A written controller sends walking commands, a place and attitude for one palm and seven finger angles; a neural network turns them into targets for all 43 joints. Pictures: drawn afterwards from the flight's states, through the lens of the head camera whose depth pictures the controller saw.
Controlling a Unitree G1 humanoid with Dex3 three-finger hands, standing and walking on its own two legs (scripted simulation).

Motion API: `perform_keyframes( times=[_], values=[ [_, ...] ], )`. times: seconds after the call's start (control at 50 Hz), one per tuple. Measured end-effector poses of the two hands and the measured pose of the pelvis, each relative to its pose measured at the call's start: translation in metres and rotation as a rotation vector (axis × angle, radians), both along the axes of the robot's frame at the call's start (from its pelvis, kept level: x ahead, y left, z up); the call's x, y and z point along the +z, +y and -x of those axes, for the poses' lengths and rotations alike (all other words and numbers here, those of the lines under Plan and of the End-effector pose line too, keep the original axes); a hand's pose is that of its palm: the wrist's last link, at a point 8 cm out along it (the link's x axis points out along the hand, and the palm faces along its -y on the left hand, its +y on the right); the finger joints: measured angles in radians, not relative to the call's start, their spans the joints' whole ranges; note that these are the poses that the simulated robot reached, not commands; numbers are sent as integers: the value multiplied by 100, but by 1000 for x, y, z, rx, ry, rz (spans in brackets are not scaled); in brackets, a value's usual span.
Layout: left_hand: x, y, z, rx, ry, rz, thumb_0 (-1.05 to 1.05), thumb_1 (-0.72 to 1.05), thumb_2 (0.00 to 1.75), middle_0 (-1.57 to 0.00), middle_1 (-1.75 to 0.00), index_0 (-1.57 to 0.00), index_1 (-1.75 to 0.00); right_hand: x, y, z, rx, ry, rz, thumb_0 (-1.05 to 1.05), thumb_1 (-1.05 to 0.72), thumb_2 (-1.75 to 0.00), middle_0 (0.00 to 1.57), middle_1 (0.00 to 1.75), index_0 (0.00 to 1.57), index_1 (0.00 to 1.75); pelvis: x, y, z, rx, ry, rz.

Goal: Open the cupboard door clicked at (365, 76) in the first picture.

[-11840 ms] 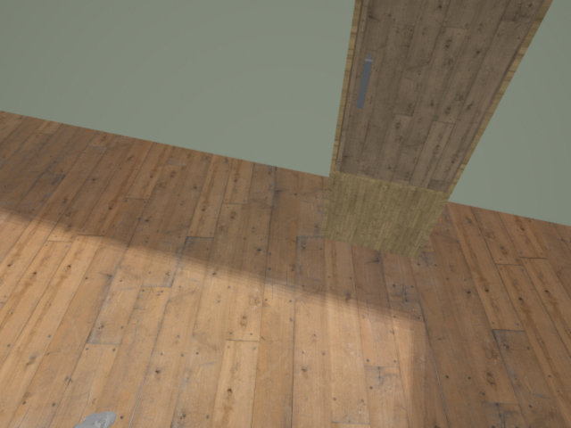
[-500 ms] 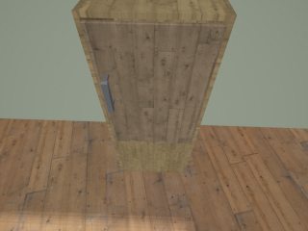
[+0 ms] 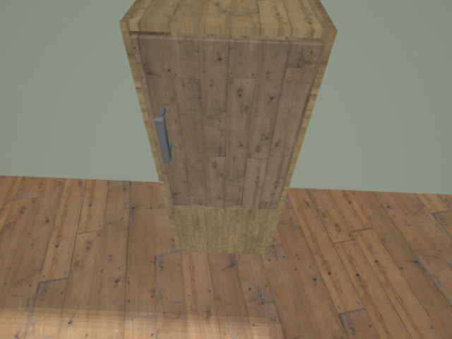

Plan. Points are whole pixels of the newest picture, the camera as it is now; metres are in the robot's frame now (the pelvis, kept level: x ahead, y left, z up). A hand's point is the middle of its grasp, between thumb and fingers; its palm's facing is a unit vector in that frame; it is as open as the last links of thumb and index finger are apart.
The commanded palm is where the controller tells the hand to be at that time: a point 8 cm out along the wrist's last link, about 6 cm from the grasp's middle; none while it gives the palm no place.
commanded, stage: come to a stop and stand still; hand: left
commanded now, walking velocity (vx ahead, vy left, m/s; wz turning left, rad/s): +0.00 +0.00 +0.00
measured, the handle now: (164, 135) +0.58 +0.20 +0.01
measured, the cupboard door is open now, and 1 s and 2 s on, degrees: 0 0 0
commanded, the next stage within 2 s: look again from close up in 0.20 s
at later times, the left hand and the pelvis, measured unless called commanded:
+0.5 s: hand out of the picture -0.01 +0.17 -0.18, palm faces +0.02 -0.98 -0.20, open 7.4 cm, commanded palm none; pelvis +0.00 +0.01 -0.01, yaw +1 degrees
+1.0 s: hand out of the picture +0.11 +0.19 -0.12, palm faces +0.23 -0.95 -0.22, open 7.3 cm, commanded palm +0.11 +0.24 -0.07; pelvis +0.02 +0.00 -0.01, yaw +1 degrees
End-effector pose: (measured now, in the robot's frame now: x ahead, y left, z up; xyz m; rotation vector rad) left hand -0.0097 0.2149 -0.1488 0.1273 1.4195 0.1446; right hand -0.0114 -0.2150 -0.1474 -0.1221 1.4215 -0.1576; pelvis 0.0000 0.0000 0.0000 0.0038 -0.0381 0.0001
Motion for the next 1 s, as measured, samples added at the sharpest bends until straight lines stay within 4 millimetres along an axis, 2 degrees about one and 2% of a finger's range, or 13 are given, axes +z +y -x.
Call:
perform_keyframes(
  times=[0.16,0.3,0.42,0.52,0.62,0.92,0.94,0.96,1.0],
  values=[
    [1,-7,15,9,30,10,0,91,90,-20,-30,-20,-30,-2,14,35,-28,76,-32,0,-91,-90,20,30,19,29,0,0,4,2,8,-1],
    [0,-11,18,11,39,15,0,91,90,-20,-30,-20,-30,-2,19,42,-42,90,-44,0,-91,-90,20,30,19,29,0,0,3,0,14,-2],
    [-3,-3,13,-14,11,-2,1,91,90,-20,-30,-20,-30,-12,19,23,-11,17,-48,0,-91,-90,20,30,19,29,-8,6,4,8,29,9],
    [1,10,-1,-8,-31,-31,1,91,90,-20,-30,-20,-30,-16,23,0,14,-52,-55,0,-91,-90,20,30,19,29,-9,10,-3,12,25,2],
    [6,18,-16,-4,-68,-55,1,91,90,-20,-30,-20,-30,-16,19,-11,34,-64,-49,2,-93,-90,20,30,19,29,-8,11,-8,11,22,-6],
    [5,9,-29,-8,-51,-53,1,92,90,-20,-30,-20,-30,-11,-2,-26,44,-39,-23,0,-91,-90,20,30,19,29,-6,-1,-17,10,31,-4],
    [9,10,-38,43,-101,-51,1,92,90,-20,-30,-20,-30,-8,-5,-31,40,-66,-11,0,-91,-90,20,30,19,29,-7,-2,-17,10,33,-2],
    [20,14,-54,76,-218,-64,2,93,90,-20,-30,-20,-30,-4,-10,-38,44,-122,15,1,-92,-90,20,30,20,29,-7,-3,-17,8,32,-4],
    [53,23,-95,103,-495,-112,3,92,90,-20,-31,-20,-31,4,-21,-57,48,-254,61,1,-92,-90,20,30,20,30,-8,-4,-17,15,37,-4]
  ],
)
